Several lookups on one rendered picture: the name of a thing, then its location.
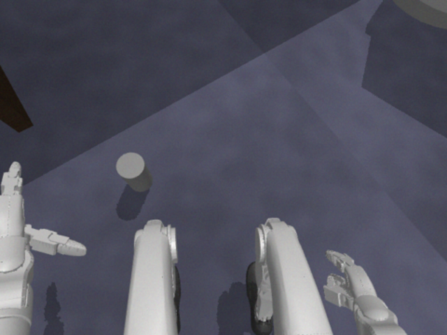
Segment right robot hand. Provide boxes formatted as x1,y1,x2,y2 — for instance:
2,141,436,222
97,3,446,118
323,250,377,311

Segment left robot arm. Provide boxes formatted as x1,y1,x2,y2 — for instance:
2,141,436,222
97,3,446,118
0,236,34,335

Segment left robot hand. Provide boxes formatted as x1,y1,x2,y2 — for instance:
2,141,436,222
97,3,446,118
0,161,87,256

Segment right robot arm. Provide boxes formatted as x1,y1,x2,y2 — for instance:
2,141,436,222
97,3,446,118
353,295,407,335

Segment right robot foot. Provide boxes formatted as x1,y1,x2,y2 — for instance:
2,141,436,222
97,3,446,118
246,262,272,335

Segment can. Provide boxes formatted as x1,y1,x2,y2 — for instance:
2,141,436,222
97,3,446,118
116,153,153,192

